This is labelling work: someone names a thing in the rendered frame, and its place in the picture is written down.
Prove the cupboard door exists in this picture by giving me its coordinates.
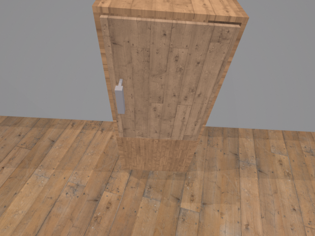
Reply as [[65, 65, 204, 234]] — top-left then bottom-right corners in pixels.
[[100, 15, 241, 141]]

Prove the handle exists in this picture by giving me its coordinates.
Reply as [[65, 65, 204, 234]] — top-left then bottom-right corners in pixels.
[[115, 79, 125, 114]]

